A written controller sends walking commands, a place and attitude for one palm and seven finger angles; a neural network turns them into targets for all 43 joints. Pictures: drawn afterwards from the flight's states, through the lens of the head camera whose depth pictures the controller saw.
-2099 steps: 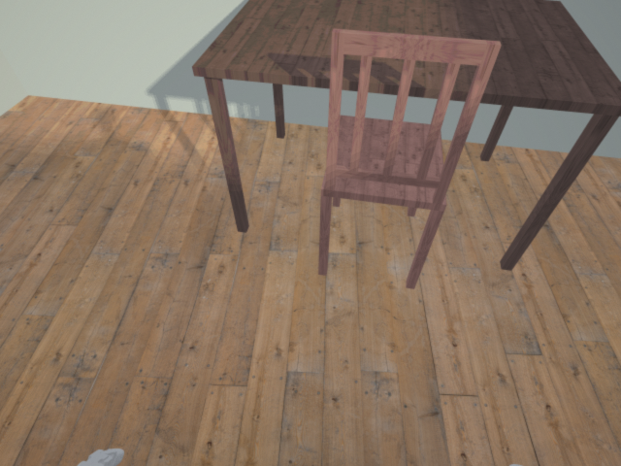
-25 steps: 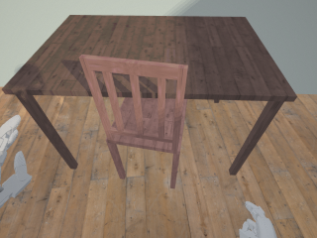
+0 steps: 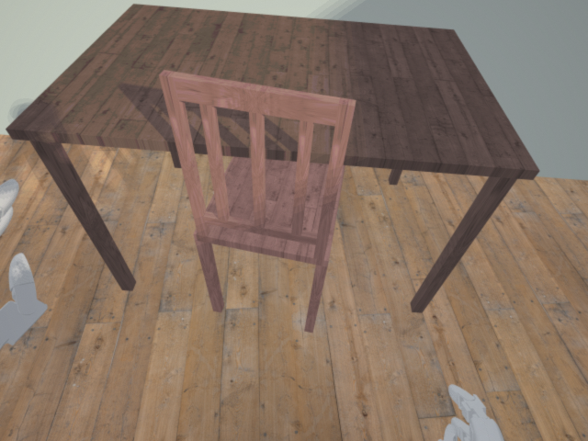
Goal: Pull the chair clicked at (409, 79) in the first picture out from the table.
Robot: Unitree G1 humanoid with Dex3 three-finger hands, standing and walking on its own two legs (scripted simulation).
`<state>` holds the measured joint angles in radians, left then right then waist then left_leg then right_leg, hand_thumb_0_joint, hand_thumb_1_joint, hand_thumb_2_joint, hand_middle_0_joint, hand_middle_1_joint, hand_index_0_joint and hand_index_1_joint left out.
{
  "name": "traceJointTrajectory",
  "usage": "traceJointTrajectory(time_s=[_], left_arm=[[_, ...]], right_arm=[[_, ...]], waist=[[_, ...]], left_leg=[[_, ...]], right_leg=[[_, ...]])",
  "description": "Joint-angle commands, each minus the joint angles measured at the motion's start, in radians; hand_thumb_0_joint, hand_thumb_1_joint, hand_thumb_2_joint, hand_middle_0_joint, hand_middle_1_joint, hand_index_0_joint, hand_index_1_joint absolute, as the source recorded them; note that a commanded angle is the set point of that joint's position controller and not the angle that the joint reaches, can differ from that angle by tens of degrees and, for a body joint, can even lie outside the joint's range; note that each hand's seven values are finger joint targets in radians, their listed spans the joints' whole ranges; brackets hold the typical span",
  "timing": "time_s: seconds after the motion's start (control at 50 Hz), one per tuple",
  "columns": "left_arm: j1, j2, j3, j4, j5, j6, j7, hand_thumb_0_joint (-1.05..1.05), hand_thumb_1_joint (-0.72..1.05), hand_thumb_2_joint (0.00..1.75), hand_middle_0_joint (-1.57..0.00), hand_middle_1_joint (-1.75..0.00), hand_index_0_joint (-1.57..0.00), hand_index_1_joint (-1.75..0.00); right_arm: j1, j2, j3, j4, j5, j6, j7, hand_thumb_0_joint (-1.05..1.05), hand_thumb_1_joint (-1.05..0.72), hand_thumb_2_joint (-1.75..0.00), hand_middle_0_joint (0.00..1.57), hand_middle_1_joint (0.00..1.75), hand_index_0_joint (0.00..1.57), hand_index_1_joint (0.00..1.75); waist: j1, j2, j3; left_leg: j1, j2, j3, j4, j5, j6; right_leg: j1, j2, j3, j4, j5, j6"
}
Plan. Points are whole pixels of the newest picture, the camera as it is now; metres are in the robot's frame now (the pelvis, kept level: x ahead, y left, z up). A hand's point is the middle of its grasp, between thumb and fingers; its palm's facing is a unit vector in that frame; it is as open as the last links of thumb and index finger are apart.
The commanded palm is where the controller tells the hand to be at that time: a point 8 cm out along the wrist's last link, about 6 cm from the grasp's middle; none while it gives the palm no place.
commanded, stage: step back with the hand held close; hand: left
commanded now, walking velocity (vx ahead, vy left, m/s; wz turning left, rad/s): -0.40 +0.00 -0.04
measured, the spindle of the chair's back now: (258, 176) +0.64 +0.10 -0.06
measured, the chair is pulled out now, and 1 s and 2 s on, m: -0.07 -0.07 -0.07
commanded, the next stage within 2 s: stop stepping back and stand still in 0.76 s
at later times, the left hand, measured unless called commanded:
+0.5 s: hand out of the picture +0.15 +0.27 +0.18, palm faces +0.43 -0.77 -0.47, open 7.4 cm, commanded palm +0.09 +0.30 +0.18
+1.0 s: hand out of the picture +0.08 +0.24 +0.17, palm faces +0.30 -0.83 -0.47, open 7.4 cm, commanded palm +0.04 +0.28 +0.18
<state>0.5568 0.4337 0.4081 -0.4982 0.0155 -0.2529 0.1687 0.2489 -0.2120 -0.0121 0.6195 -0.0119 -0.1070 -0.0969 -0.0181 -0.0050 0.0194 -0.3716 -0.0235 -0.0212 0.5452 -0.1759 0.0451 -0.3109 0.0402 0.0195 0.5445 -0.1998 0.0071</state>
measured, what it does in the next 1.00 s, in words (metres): walks backwards: right foot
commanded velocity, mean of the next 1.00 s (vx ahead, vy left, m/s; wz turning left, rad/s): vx -0.31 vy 0.01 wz -0.01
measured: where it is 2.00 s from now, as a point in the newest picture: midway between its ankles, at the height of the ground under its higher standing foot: outside the picture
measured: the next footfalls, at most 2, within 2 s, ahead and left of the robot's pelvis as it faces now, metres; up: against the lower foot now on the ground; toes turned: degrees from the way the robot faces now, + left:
right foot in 0.62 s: -0.13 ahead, -0.11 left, +0.00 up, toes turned -3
left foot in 1.04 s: -0.08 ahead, +0.10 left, +0.00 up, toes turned -2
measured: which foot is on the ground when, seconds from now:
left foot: down 0.00-0.90, up 0.92-1.00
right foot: down 0.00-0.34, up 0.36-0.60, down 0.62-1.00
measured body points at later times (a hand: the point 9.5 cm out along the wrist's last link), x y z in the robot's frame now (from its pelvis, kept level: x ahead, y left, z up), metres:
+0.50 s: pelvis -0.05 +0.00 +0.01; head -0.04 +0.04 +0.45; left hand +0.12 +0.31 +0.20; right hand +0.11 -0.24 -0.07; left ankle +0.06 +0.09 -0.73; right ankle -0.11 -0.13 -0.69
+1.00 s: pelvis -0.13 -0.01 +0.00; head -0.13 +0.02 +0.45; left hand +0.05 +0.28 +0.19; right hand -0.02 -0.28 -0.08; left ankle -0.04 +0.08 -0.71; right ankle -0.17 -0.14 -0.73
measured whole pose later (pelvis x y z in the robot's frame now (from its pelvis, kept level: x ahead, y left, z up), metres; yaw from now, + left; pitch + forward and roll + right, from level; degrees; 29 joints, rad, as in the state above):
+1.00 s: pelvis -0.13 -0.01 +0.00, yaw -5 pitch +1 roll -1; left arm 0.66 0.47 0.44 -0.55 -0.05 -0.26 0.13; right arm 0.27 -0.22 -0.04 0.68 -0.01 -0.10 -0.09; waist 0.00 -0.05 -0.04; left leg -0.49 -0.01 -0.01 0.75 -0.26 -0.01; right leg -0.20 0.03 0.05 0.51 -0.32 0.00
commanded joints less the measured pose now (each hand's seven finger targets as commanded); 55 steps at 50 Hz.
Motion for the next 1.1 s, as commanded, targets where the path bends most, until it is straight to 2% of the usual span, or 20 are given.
traceJointTrajectory(time_s=[0.0,0.1,0.18,0.24,0.3,0.34,0.4,0.48,0.54,0.6,0.64,0.7,0.8,0.84,0.88,0.9,0.96,1.02,1.04,1.08], left_arm=[[0.022,0.184,0.173,-0.182,-0.008,-0.079,0.004,0.00,0.90,0.90,-0.20,-0.30,-0.20,-0.30],[0.016,0.190,0.153,-0.218,-0.032,-0.086,-0.005,0.00,0.90,0.90,-0.20,-0.30,-0.20,-0.30],[-0.023,0.203,0.149,-0.207,-0.042,-0.096,0.010,0.00,0.90,0.90,-0.20,-0.30,-0.20,-0.30],[-0.015,0.196,0.153,-0.177,-0.046,-0.094,0.021,0.00,0.90,0.90,-0.20,-0.30,-0.20,-0.30],[-0.033,0.207,0.150,-0.232,-0.039,-0.115,0.018,0.00,0.90,0.90,-0.20,-0.30,-0.20,-0.30],[-0.034,0.190,0.170,-0.238,-0.013,-0.115,0.004,0.00,0.90,0.90,-0.20,-0.30,-0.20,-0.30],[-0.062,0.201,0.163,-0.241,-0.019,-0.098,-0.001,0.00,0.90,0.90,-0.20,-0.30,-0.20,-0.30],[-0.040,0.158,0.098,-0.267,-0.052,-0.102,0.003,0.00,0.90,0.90,-0.20,-0.30,-0.20,-0.30],[-0.105,0.188,0.092,-0.247,-0.049,-0.119,-0.009,0.00,0.90,0.90,-0.20,-0.30,-0.20,-0.30],[-0.159,0.262,0.152,-0.212,-0.051,-0.133,-0.004,0.00,0.90,0.90,-0.20,-0.30,-0.20,-0.30],[-0.149,0.197,0.090,-0.204,-0.059,-0.127,-0.020,0.00,0.90,0.90,-0.20,-0.30,-0.20,-0.30],[-0.053,0.228,0.144,-0.177,-0.070,-0.113,-0.026,0.00,0.90,0.90,-0.20,-0.30,-0.20,-0.30],[0.011,0.250,0.210,-0.186,-0.094,-0.125,-0.034,0.00,0.90,0.90,-0.20,-0.30,-0.20,-0.30],[0.067,0.257,0.218,-0.201,-0.100,-0.117,-0.037,0.00,0.90,0.90,-0.20,-0.30,-0.20,-0.30],[0.094,0.240,0.185,-0.245,-0.096,-0.096,-0.025,0.00,0.90,0.90,-0.20,-0.30,-0.20,-0.30],[0.077,0.211,0.179,-0.233,-0.099,-0.068,-0.016,0.00,0.90,0.90,-0.20,-0.30,-0.20,-0.30],[-0.041,0.168,0.114,-0.222,-0.059,-0.037,-0.002,0.00,0.90,0.90,-0.20,-0.30,-0.20,-0.30],[-0.103,0.198,0.128,-0.237,-0.037,-0.062,0.015,0.00,0.90,0.90,-0.20,-0.30,-0.20,-0.30],[-0.078,0.193,0.125,-0.216,-0.035,-0.057,0.016,0.00,0.90,0.90,-0.20,-0.30,-0.20,-0.30],[-0.136,0.207,0.141,-0.303,-0.026,-0.065,0.006,0.00,0.90,0.90,-0.20,-0.30,-0.20,-0.30]], right_arm=[[-0.117,-0.146,-0.062,-0.156,-0.007,-0.062,-0.002,0.00,-0.90,-0.90,0.20,0.30,0.20,0.30],[-0.116,-0.141,-0.076,-0.125,-0.003,-0.057,0.005,0.00,-0.90,-0.90,0.20,0.30,0.20,0.30],[-0.127,-0.126,-0.084,-0.114,0.007,-0.037,0.008,0.00,-0.90,-0.90,0.20,0.30,0.20,0.30],[-0.132,-0.107,-0.078,-0.100,0.003,-0.020,0.006,0.00,-0.90,-0.90,0.20,0.30,0.20,0.30],[-0.147,-0.139,-0.073,-0.121,0.004,-0.034,-0.007,0.00,-0.90,-0.90,0.20,0.30,0.20,0.30],[-0.162,-0.163,-0.070,-0.141,-0.008,-0.062,-0.011,0.00,-0.90,-0.90,0.20,0.30,0.20,0.30],[-0.147,-0.138,-0.074,-0.126,-0.013,-0.092,0.002,0.00,-0.90,-0.90,0.20,0.30,0.20,0.30],[-0.107,-0.114,-0.066,-0.063,-0.030,-0.111,0.025,0.00,-0.90,-0.90,0.20,0.30,0.20,0.30],[-0.087,-0.120,-0.067,-0.028,-0.043,-0.088,0.020,0.00,-0.90,-0.90,0.20,0.30,0.20,0.30],[-0.097,-0.096,-0.061,-0.030,-0.043,-0.068,0.008,0.00,-0.90,-0.90,0.20,0.30,0.20,0.30],[-0.144,-0.121,-0.078,-0.053,-0.010,-0.083,-0.004,0.00,-0.90,-0.90,0.20,0.30,0.20,0.30],[-0.189,-0.117,-0.052,-0.086,-0.010,-0.071,-0.012,0.00,-0.90,-0.90,0.20,0.30,0.20,0.30],[-0.198,-0.132,-0.054,-0.141,-0.028,-0.057,-0.003,0.00,-0.90,-0.90,0.20,0.30,0.20,0.30],[-0.159,-0.119,-0.066,-0.136,-0.019,-0.056,0.012,0.00,-0.90,-0.90,0.20,0.30,0.20,0.30],[-0.134,-0.105,-0.072,-0.139,0.013,-0.053,0.014,0.00,-0.90,-0.90,0.20,0.30,0.20,0.30],[-0.129,-0.109,-0.073,-0.123,0.004,-0.054,0.014,0.00,-0.90,-0.90,0.20,0.30,0.20,0.30],[-0.117,-0.096,-0.035,-0.124,0.006,-0.062,-0.003,0.00,-0.90,-0.90,0.20,0.30,0.20,0.30],[-0.116,-0.162,-0.051,-0.123,0.012,-0.114,-0.028,0.00,-0.90,-0.90,0.20,0.30,0.20,0.30],[-0.109,-0.156,-0.049,-0.122,0.015,-0.124,-0.027,0.00,-0.90,-0.90,0.20,0.30,0.20,0.30],[-0.110,-0.117,-0.036,-0.105,-0.005,-0.137,-0.023,0.00,-0.90,-0.90,0.20,0.30,0.20,0.30]], waist=[[0.019,0.110,-0.080],[0.012,0.003,-0.217],[-0.002,-0.079,-0.120],[-0.010,-0.089,-0.111],[-0.009,0.129,-0.086],[0.007,0.350,-0.091],[0.022,0.165,-0.118],[0.020,0.252,-0.203],[0.006,0.180,-0.207],[-0.009,0.004,-0.228],[-0.014,-0.118,-0.143],[-0.002,0.032,-0.073],[0.024,0.288,-0.075],[0.036,0.132,-0.175],[0.029,-0.162,-0.151],[0.029,-0.173,-0.103],[-0.018,-0.089,-0.018],[0.027,0.206,-0.084],[0.035,0.167,-0.128],[0.016,0.308,-0.129]], left_leg=[[-0.299,0.175,-0.180,-0.261,-0.271,0.066],[0.001,0.092,-0.054,-0.075,-0.002,0.009],[0.102,0.008,-0.009,0.127,-0.165,-0.028],[0.163,0.017,-0.022,0.115,-0.093,-0.028],[0.063,0.145,-0.157,-0.174,-0.223,0.016],[-0.405,0.346,-0.409,-0.524,-0.703,0.114],[-0.180,0.316,-0.328,-0.417,-0.395,0.120],[0.165,0.265,-0.202,-0.390,-0.167,0.018],[0.272,0.220,-0.110,-0.245,0.119,-0.027],[0.356,0.130,-0.023,0.018,0.111,-0.056],[0.403,0.056,0.007,0.112,0.023,-0.060],[0.301,0.079,-0.032,-0.047,0.155,-0.046],[-0.160,0.253,-0.266,-0.486,-0.395,-0.003],[-0.054,0.158,-0.115,-0.286,-0.227,-0.037],[0.193,-0.034,0.041,0.284,-0.120,-0.099],[0.142,-0.031,0.015,0.444,-0.155,-0.092],[0.084,0.068,-0.005,0.084,-0.102,-0.042],[0.198,0.207,-0.175,-0.224,0.002,0.021],[0.252,0.221,-0.212,-0.213,0.096,0.029],[0.179,0.253,-0.314,-0.374,-0.188,0.013]], right_leg=[[0.327,-0.006,0.054,0.051,0.168,-0.012],[0.162,-0.085,0.114,-0.075,0.312,-0.031],[-0.139,-0.201,0.218,-0.290,-0.100,-0.104],[-0.206,-0.206,0.155,-0.276,-0.081,-0.112],[-0.125,-0.059,0.040,-0.113,-0.178,-0.043],[0.283,0.093,0.010,0.339,-0.151,-0.001],[0.123,0.059,0.046,0.384,-0.242,-0.014],[0.057,0.018,-0.012,0.017,-0.309,-0.056],[0.072,-0.037,0.015,-0.263,-0.120,-0.068],[-0.136,-0.223,0.135,-0.300,0.090,-0.114],[-0.265,-0.171,0.049,-0.310,-0.043,-0.106],[-0.197,-0.083,-0.017,-0.185,0.023,-0.056],[0.218,0.061,-0.020,0.039,-0.277,-0.062],[0.194,-0.008,0.019,-0.114,-0.262,-0.086],[-0.243,-0.280,0.278,-0.412,-0.424,-0.179],[-0.323,-0.345,0.317,-0.422,-0.411,-0.230],[-0.110,-0.235,0.094,-0.189,0.058,-0.112],[-0.030,-0.057,0.018,-0.001,-0.064,-0.010],[-0.018,-0.026,0.010,0.033,-0.030,-0.007],[0.018,-0.017,0.016,0.167,-0.229,-0.002]])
